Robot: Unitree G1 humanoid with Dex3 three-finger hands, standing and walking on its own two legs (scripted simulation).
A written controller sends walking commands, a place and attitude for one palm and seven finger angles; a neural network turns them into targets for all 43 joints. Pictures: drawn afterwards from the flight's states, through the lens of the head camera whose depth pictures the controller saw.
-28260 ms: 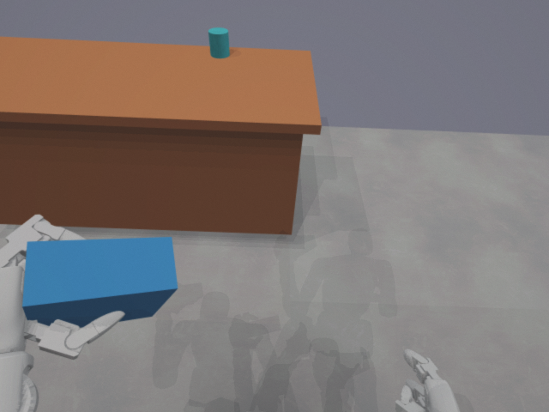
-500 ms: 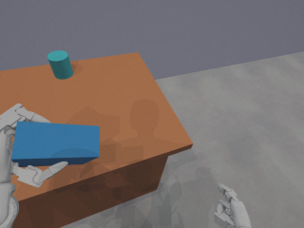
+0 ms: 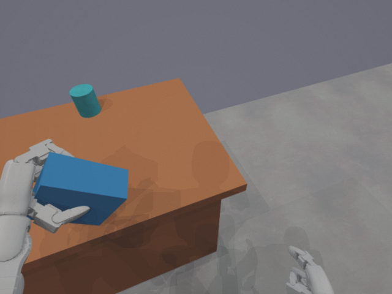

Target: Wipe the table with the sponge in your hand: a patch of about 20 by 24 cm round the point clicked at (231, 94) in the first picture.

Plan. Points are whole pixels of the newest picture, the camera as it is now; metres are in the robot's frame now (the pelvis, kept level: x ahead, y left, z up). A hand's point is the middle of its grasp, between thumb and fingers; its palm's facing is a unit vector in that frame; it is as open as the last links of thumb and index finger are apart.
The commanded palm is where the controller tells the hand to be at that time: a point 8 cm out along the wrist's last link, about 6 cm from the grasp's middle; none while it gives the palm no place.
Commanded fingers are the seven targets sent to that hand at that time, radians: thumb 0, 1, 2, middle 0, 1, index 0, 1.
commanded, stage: turn the palm down, sponge in hand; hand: left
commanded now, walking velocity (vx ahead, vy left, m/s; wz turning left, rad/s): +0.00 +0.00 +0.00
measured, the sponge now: (90, 195) +0.26 +0.22 +0.10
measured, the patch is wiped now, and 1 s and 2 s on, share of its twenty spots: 0.00 0.00 0.00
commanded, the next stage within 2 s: move the sponge above the wiping area in 1.94 s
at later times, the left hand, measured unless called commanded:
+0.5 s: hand (83, 192) +0.25 +0.22 +0.12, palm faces +0.19 -0.56 -0.80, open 10.2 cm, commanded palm +0.20 +0.27 +0.18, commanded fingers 0.00 0.10 1.30 -1.20 -1.60 -1.20 -1.60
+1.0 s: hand (49, 197) +0.24 +0.27 +0.13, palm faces +0.22 -0.29 -0.93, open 10.2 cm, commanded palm +0.20 +0.28 +0.18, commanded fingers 0.00 0.10 1.30 -1.20 -1.60 -1.20 -1.60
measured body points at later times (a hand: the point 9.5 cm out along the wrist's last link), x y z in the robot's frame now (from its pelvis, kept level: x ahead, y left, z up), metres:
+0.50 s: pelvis +0.02 -0.05 -0.01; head +0.05 -0.07 +0.44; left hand +0.24 +0.25 +0.17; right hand +0.21 -0.29 -0.11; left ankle +0.01 +0.09 -0.73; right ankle +0.03 -0.11 -0.73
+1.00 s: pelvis +0.02 +0.00 +0.00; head +0.02 -0.03 +0.45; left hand +0.22 +0.29 +0.18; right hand +0.24 -0.22 -0.08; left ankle +0.01 +0.09 -0.73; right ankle +0.03 -0.11 -0.73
